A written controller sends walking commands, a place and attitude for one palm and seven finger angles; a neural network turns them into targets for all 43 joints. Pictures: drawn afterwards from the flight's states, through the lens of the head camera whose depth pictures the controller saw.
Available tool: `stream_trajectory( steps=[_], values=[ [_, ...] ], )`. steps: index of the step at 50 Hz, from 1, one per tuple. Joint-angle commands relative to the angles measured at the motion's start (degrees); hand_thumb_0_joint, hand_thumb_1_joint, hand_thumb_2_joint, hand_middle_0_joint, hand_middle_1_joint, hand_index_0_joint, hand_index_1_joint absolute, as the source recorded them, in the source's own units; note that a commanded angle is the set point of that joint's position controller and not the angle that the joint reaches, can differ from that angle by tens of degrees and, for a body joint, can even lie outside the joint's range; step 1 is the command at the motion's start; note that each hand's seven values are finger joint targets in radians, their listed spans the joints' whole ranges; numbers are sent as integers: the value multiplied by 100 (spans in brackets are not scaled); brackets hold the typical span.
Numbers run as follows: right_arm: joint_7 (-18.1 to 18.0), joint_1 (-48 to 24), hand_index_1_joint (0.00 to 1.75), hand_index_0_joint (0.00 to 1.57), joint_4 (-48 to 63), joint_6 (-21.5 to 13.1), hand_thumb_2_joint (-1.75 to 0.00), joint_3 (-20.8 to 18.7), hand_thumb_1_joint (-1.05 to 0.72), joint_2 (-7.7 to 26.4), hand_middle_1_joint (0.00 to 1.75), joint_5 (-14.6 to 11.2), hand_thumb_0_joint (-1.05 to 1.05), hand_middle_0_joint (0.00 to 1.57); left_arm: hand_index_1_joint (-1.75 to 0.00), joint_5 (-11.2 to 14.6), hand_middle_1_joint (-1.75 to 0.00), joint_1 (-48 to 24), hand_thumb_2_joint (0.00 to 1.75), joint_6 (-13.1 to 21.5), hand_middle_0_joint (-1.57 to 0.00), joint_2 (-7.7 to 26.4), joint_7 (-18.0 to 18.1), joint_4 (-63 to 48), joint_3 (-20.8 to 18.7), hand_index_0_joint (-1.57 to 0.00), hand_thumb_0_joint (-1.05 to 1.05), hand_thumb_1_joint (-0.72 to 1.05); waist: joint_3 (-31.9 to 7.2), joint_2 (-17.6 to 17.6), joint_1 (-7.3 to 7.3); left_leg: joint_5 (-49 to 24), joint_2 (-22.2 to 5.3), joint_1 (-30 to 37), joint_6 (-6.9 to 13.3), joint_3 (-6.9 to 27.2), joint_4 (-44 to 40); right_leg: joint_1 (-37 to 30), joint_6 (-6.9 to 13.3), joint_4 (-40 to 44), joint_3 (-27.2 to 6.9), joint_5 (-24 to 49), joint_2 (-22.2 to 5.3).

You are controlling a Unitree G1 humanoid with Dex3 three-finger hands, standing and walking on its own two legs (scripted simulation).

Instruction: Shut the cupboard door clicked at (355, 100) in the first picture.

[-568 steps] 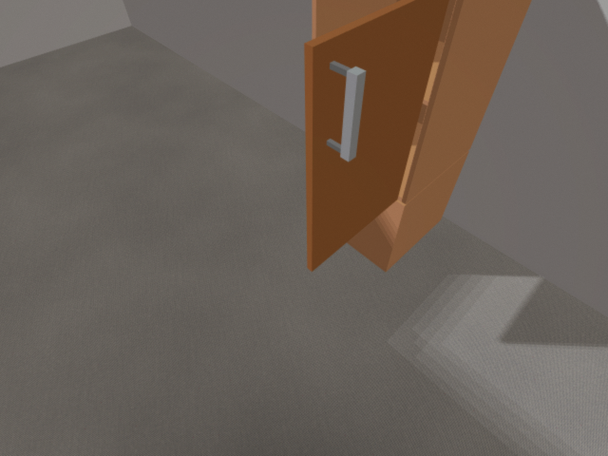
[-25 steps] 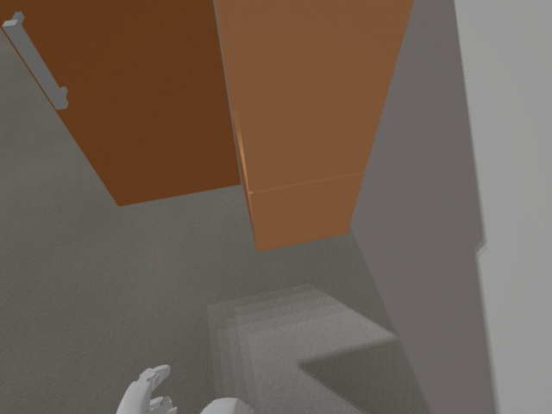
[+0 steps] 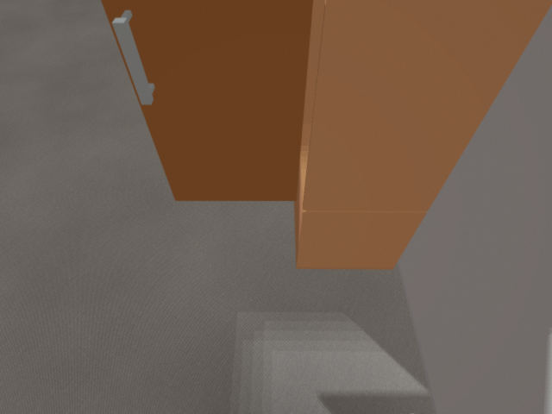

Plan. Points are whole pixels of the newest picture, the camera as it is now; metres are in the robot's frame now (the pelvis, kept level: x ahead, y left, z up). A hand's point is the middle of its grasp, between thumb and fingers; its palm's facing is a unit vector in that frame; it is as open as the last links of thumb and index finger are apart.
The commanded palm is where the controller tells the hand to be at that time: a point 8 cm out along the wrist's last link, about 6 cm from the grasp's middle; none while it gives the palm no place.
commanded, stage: take the last steps up to it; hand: left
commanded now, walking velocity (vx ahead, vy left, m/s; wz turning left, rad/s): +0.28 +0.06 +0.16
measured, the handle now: (137, 59) +0.69 +0.34 +0.13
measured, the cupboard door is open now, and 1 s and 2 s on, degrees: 91 91 91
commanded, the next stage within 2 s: come to a stop and stand still in 0.54 s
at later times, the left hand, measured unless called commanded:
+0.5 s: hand out of the picture +0.09 +0.21 -0.18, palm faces +0.09 -0.98 -0.16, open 7.4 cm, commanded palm none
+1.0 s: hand (165, 327) +0.28 +0.24 -0.18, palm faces +0.08 -0.97 -0.22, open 7.3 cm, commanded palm none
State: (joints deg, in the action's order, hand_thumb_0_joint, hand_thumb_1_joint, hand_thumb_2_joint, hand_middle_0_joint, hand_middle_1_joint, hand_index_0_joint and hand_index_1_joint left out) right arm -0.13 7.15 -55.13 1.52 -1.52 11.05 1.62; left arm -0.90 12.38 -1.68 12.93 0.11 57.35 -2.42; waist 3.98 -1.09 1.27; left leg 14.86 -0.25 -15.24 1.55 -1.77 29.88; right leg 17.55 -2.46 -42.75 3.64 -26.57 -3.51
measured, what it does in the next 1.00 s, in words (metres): walks ahead: right foot, then left foot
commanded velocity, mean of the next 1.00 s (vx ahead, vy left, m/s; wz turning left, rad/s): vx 0.03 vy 0.03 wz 0.02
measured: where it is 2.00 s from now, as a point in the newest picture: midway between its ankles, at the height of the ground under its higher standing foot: outside the picture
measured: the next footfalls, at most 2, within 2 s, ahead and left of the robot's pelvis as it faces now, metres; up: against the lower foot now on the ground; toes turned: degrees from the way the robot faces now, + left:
right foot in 0.04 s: +0.03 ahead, -0.14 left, +0.00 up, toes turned -3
left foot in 0.34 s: +0.16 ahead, +0.15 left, +0.00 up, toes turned +10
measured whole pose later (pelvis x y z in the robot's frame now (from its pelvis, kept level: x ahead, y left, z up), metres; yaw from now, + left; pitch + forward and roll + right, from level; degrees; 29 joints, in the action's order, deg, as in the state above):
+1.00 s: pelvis +0.22 +0.05 +0.00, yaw +2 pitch +0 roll +1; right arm -1.6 10.5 -60.0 1.5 -2.4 9.5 1.0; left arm -0.1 9.5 -1.5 10.6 2.2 59.6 -2.1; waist 4.2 1.7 0.1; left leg 16.7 -0.8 -13.6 1.4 -6.6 30.5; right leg 14.9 -0.3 -39.9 4.0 -25.9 -3.2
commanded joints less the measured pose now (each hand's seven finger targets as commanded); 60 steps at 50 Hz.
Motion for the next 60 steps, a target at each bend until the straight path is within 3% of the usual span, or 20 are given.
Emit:
stream_trajectory(
  steps=[1, 2, 3, 6, 10, 15, 17, 18, 22, 30, 32, 34, 39, 43, 45, 48, 52, 56, 59, 60],
  values=[
    [7, 16, 30, 20, 245, -88, -90, -246, -90, 628, 30, -90, 0, 20, -30, -106, -30, 1027, 90, 306, -20, 642, 10, -40, -167, -20, 0, 90, -118, 888, 271, 1666, -137, -1581, 65, 403, 435, -1730, 341, 2610, -1057, -357, -757],
    [81, -172, 30, 20, 464, -88, -90, -195, -90, 433, 30, -77, 0, 20, -30, -103, -30, 1228, 90, 328, -20, 1140, 51, -52, -266, -20, 0, 90, 103, 2085, 426, 1807, 286, -2267, -191, -120, 1677, -1723, 967, 3594, -2754, -1113, -2050],
    [125, -469, 30, 20, 549, -86, -90, -253, -90, 688, 30, -9, 0, 20, -30, -55, -30, 1244, 90, 348, -20, 1145, 57, -95, -268, -20, 0, 90, 247, 1404, 460, 1684, 43, -2319, -146, 259, 2609, -1249, 1310, 3767, -3030, -1298, -2318],
    [172, -173, 30, 20, 257, -83, -90, -310, -90, 582, 30, -9, 0, 20, -30, -37, -30, 694, 90, 514, -20, 509, 90, -104, -129, -20, 0, 90, 423, 1335, 9, 469, -313, -2242, -241, 363, 3123, -1072, 937, 3385, -1498, 740, -1629],
    [224, -109, 30, 20, 115, -174, -90, -197, -90, 188, 30, -61, 0, 20, -30, -67, -30, 1055, 90, 619, -20, 541, 95, 186, -138, -20, 0, 90, -119, 908, 94, 464, -213, -1554, -345, -222, 1489, -1694, 874, 2820, -453, 3248, -1470],
    [164, 803, 30, 20, -250, -353, -90, -168, -90, 234, 30, -22, 0, 20, -30, -20, -30, 927, 90, 508, -20, 566, 46, 401, -176, -20, 0, 90, -275, 762, -263, -296, 193, 710, -162, -674, -427, -646, 516, 1805, 95, 2466, -1059],
    [-11, 2102, 30, 20, -499, -396, -90, -423, -90, 1204, 30, 50, 0, 20, -30, 27, -30, 839, 90, 469, -20, -8, -8, 137, -66, -20, 0, 90, -931, -1345, -741, -368, -1779, 2381, 732, 1907, -979, 1248, 110, -740, 739, -118, -69],
    [-78, 2365, 30, 20, -553, -347, -90, -434, -90, 1334, 30, 53, 0, 20, -30, -17, -30, 481, 90, 456, -20, -69, 24, -78, -33, -20, 0, 90, -834, -1325, -833, -64, -2282, 2089, 1127, 2423, -1452, 1628, 230, -1905, 330, -874, 16],
    [-154, 1298, 30, 20, -375, -447, -90, -212, -90, 570, 30, 30, 0, 20, -30, -47, -30, 230, 90, 362, -20, -164, -51, 85, -43, -20, 0, 90, 3, -674, -264, -19, -1776, 373, 862, 1300, -1821, 1405, 306, -2125, -216, 212, -488],
    [-88, 931, 30, 20, -486, -344, -90, -188, -90, 561, 30, -6, 0, 20, -30, -51, -30, 752, 90, 308, -20, -151, -43, 235, -67, -20, 0, 90, -100, -128, 199, 888, -1173, -624, 513, 256, -1224, -1017, 220, 984, 287, 1001, 11],
    [-19, 913, 30, 20, -408, -301, -90, -97, -90, 146, 30, -74, 0, 20, -30, -79, -30, 1057, 90, 397, -20, 427, 28, 308, -158, -20, 0, 90, 182, 1101, 338, 1425, -130, -1526, -38, -444, 226, -1563, 637, 2463, -1347, 285, -1005],
    [-32, 849, 30, 20, -417, -209, -90, -108, -90, 214, 30, -44, 0, 20, -30, -4, -30, 956, 90, 448, -20, 665, 109, 266, -160, -20, 0, 90, 114, 1674, 253, 1747, -189, -1219, -214, -164, 1720, -922, 1345, 3251, -2414, 1172, -2015],
    [-114, 1144, 30, 20, -713, -81, -90, -40, -90, -63, 30, -160, 0, 20, -30, 18, -30, 214, 90, 432, -20, 572, 234, 177, -110, -20, 0, 90, -723, 862, -136, 964, -98, -480, -451, -193, 842, -1604, 1178, 1762, -522, 6784, -1374],
    [-130, 1170, 30, 20, -679, -36, -90, -141, -90, 191, 30, -95, 0, 20, -30, 76, -30, 171, 90, 271, -20, 588, 262, 166, -167, -20, 0, 90, -743, 670, -143, -1240, -198, 290, -416, -309, -519, -1289, 741, 1173, -318, 5563, -1067],
    [-150, 1112, 30, 20, -508, -38, -90, -245, -90, 641, 30, -61, 0, 20, -30, 77, -30, 215, 90, 187, -20, 387, 272, 6, -132, -20, 0, 90, -830, -322, -120, -4313, -1204, 987, 94, 401, -289, -427, 303, 894, 54, 3305, -484],
    [-241, 1018, 30, 20, -418, -60, -90, -281, -90, 804, 30, -36, 0, 20, -30, 76, -30, -66, 90, 38, -20, 213, 243, -152, -89, -20, 0, 90, -490, -1108, -224, -5540, -1845, 1003, 864, 1016, -716, 173, 167, -287, -37, -439, 84],
    [-292, 775, 30, 20, -244, -37, -90, -331, -90, 901, 30, 17, 0, 20, -30, 78, -30, -46, 90, 0, -20, 155, 201, -181, -116, -20, 0, 90, -678, -685, -215, -5238, -1801, 1273, 995, 932, -422, 297, 271, -324, -257, -453, 201],
    [-242, 467, 30, 20, -124, 11, -90, -365, -90, 956, 30, -55, 0, 20, -30, 35, -30, 423, 90, 29, -20, 261, 179, -145, -144, -20, 0, 90, -743, -471, -7, -3261, -1390, 573, 471, 585, -161, -766, 274, 1364, -182, 1390, 155],
    [-106, 477, 30, 20, -23, 135, -90, -291, -90, 397, 30, -136, 0, 20, -30, -30, -30, 187, 90, 163, -20, 881, 176, -216, -131, -20, 0, 90, -335, 1071, -132, 1383, 33, -126, -354, -127, 1295, -288, 1244, 2611, -1837, 3410, -1707],
    [-109, 239, 30, 20, 4, 190, -90, -288, -90, 323, 30, -100, 0, 20, -30, -43, -30, 101, 90, 196, -20, 799, 195, -206, -128, -20, 0, 90, -229, 1222, -78, 1725, 16, -327, -315, 125, 1822, -257, 1378, 2562, -1878, 3887, -1586]
  ],
)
